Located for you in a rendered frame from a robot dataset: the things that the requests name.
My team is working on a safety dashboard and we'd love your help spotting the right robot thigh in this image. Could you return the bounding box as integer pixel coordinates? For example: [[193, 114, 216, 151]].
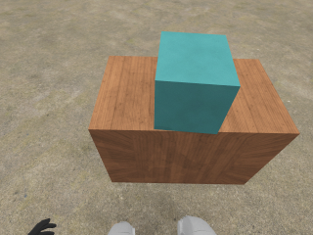
[[177, 216, 216, 235]]

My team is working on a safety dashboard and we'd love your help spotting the robot thigh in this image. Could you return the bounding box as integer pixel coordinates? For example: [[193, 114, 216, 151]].
[[108, 222, 135, 235], [177, 216, 216, 235]]

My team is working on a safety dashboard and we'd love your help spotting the carton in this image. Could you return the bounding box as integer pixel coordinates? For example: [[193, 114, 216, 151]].
[[154, 31, 241, 134]]

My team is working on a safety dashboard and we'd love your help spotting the left robot thigh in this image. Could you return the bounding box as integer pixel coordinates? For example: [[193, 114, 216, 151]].
[[108, 222, 135, 235]]

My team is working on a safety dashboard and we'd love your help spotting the pedestal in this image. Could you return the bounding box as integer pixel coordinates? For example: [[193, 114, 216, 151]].
[[88, 56, 300, 185]]

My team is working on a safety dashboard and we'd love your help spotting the left robot hand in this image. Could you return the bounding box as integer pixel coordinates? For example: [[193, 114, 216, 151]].
[[27, 218, 57, 235]]

